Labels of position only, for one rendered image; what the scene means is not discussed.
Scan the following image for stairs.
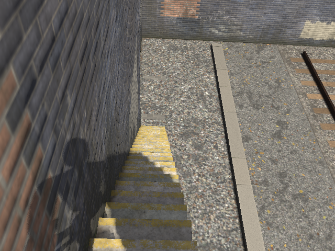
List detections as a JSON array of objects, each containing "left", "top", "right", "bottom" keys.
[{"left": 88, "top": 125, "right": 198, "bottom": 251}]

